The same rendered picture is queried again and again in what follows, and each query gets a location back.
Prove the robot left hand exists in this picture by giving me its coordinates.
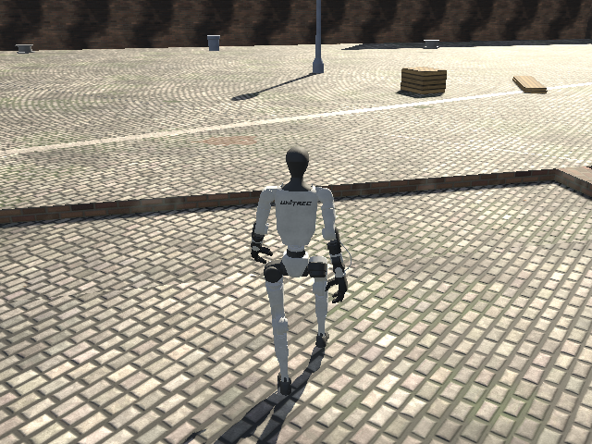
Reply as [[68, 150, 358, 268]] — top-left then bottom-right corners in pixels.
[[251, 246, 273, 264]]

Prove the left robot shin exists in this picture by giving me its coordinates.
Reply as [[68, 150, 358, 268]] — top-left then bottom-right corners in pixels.
[[272, 318, 289, 382]]

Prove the robot left upper arm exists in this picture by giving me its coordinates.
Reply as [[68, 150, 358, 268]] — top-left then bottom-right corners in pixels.
[[254, 186, 278, 235]]

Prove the robot right upper arm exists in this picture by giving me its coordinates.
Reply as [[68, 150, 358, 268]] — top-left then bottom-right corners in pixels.
[[316, 187, 336, 241]]

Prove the left robot forearm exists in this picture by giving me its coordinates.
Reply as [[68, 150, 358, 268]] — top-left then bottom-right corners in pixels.
[[251, 221, 265, 251]]

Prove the robot shin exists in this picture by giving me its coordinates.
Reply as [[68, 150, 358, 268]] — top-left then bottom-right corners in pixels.
[[315, 281, 328, 336], [272, 318, 289, 382]]

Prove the right robot shin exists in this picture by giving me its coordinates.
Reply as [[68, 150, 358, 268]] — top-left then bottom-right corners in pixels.
[[315, 281, 328, 336]]

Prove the robot right hand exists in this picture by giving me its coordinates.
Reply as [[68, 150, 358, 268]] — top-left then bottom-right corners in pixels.
[[325, 276, 348, 303]]

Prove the right robot forearm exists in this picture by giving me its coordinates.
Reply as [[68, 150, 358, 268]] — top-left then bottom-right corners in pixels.
[[327, 227, 346, 278]]

